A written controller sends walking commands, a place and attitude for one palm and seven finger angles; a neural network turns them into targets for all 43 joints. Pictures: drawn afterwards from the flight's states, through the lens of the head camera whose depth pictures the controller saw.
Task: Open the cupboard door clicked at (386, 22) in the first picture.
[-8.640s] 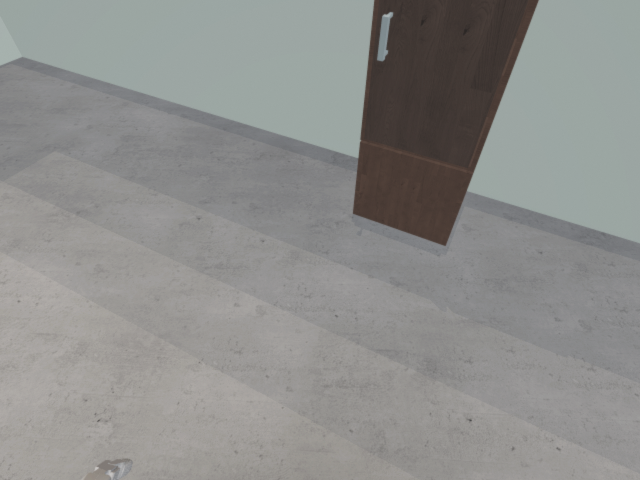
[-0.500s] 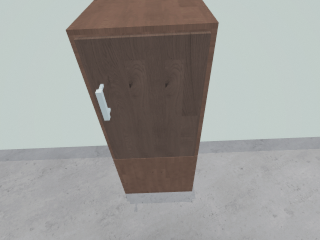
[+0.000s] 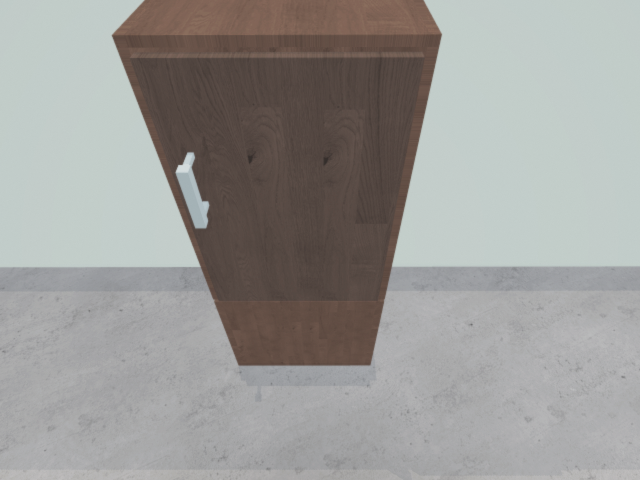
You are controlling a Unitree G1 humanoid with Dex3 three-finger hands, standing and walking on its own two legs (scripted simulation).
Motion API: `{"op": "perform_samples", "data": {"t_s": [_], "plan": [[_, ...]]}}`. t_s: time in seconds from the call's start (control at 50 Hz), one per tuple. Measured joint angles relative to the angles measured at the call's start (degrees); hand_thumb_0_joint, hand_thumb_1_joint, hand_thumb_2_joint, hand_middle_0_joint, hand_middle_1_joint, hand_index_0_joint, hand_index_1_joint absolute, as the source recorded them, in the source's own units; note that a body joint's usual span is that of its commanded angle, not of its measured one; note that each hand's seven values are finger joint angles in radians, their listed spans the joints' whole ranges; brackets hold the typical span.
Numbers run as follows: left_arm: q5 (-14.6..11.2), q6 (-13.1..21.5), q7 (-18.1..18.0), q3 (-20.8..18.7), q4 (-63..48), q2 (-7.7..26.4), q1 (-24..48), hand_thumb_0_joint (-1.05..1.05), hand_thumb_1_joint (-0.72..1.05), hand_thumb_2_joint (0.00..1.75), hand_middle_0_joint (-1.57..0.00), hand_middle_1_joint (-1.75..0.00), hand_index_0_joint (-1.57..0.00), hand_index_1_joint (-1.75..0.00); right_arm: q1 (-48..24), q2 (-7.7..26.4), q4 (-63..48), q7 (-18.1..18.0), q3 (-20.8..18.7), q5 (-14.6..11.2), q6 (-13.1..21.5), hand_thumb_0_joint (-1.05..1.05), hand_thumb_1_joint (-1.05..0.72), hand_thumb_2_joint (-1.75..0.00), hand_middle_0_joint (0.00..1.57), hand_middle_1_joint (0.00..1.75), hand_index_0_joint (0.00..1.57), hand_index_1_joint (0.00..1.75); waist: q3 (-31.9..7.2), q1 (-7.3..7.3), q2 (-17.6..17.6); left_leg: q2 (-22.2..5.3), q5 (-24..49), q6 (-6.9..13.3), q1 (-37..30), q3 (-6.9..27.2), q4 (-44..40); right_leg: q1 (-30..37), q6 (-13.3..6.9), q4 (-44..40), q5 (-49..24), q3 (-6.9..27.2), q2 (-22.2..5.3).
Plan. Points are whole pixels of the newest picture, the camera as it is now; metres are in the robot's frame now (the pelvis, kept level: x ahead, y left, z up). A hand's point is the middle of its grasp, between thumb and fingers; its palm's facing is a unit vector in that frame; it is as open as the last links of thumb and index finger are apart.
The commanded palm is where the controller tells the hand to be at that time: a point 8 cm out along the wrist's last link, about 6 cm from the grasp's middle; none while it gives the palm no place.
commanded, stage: come to a stop and stand still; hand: left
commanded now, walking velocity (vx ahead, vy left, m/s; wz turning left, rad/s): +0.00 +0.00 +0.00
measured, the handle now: (195, 191) +0.55 +0.23 +0.04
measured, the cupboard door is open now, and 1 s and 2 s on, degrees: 0 0 0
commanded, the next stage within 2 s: look again from close up in 0.90 s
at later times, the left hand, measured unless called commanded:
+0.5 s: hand out of the picture +0.07 +0.20 -0.16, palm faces +0.02 -0.97 -0.23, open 7.4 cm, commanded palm none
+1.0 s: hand out of the picture +0.10 +0.20 -0.16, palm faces +0.01 -0.97 -0.24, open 7.4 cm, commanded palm none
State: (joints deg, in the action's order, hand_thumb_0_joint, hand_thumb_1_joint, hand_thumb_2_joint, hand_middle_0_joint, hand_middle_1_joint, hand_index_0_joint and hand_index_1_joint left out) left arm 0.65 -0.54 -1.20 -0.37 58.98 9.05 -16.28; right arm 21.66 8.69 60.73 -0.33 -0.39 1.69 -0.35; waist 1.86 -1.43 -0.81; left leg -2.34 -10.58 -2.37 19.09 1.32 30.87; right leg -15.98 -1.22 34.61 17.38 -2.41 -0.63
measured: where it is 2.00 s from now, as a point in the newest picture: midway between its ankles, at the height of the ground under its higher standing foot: outside the picture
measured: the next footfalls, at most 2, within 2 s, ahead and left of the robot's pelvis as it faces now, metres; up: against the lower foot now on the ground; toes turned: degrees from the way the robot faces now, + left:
none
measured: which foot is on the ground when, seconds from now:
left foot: down 0.00-1.00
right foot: down 0.00-1.00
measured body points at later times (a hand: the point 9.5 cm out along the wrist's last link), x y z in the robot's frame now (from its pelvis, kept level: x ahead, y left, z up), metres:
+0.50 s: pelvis +0.05 +0.01 +0.01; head +0.06 +0.01 +0.46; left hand +0.07 +0.26 -0.14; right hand +0.09 -0.22 -0.15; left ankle +0.07 +0.15 -0.73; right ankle +0.02 -0.11 -0.73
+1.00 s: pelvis +0.07 +0.00 +0.01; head +0.08 +0.00 +0.46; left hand +0.10 +0.25 -0.14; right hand +0.10 -0.23 -0.15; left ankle +0.07 +0.15 -0.73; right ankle +0.02 -0.11 -0.73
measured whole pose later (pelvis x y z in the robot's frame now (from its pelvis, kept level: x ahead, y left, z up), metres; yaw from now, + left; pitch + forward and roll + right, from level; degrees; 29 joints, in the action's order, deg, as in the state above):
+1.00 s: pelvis +0.07 +0.00 +0.01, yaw +0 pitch -1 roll +1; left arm 0.8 1.0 -1.4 -0.3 63.1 11.6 -12.3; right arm 11.2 11.2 64.9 -1.1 0.2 1.1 1.0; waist 2.5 0.4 0.1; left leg -1.9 -13.1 -2.5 10.7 0.4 24.7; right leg -6.8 -0.4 26.4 18.7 -1.9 -1.1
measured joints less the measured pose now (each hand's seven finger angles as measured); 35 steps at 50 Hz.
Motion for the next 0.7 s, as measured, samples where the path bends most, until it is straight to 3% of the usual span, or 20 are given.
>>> {"op": "perform_samples", "data": {"t_s": [0.24, 0.7], "plan": [[0.1, 1.3, -0.1, 0.2, 2.5, 0.0, 0.1, 0.01, 0.91, 0.9, -0.2, -0.3, -0.2, -0.3, -6.2, 0.9, 0.6, -0.7, 0.1, -0.4, 1.4, 0.01, -0.92, -0.9, 0.2, 0.3, 0.2, 0.3, 0.1, 1.79, 0.5, 0.3, -0.8, 0.2, -3.1, -0.7, -2.6, 3.7, 0.9, -4.2, -0.1, 0.5, -0.3], [0.2, 1.6, -0.1, -0.1, 3.5, 3.0, 3.9, 0.01, 0.91, 0.9, -0.2, -0.3, -0.2, -0.3, -10.7, 2.3, 2.6, -0.5, 0.6, -0.5, 1.6, 0.0, -0.9, -0.9, 0.2, 0.3, 0.2, 0.3, 0.6, 2.03, 0.5, 1.0, -2.1, 0.5, -7.0, -1.1, -5.4, 7.6, 1.3, -7.2, 1.0, 0.7, -1.0]]}}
